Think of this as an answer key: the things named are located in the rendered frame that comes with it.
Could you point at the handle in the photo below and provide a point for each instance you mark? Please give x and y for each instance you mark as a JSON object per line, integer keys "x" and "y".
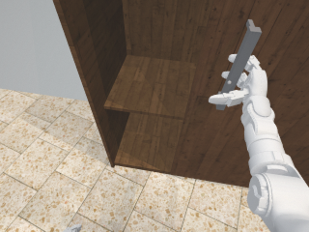
{"x": 246, "y": 48}

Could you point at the robot right upper arm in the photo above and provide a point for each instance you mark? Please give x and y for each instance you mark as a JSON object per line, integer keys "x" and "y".
{"x": 282, "y": 202}

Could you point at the right robot hand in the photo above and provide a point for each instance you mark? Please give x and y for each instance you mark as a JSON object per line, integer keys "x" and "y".
{"x": 255, "y": 84}

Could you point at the robot right forearm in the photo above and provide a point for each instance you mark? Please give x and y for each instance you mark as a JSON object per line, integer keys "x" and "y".
{"x": 262, "y": 139}

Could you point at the wardrobe door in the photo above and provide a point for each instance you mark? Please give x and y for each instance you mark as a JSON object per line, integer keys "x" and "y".
{"x": 211, "y": 145}

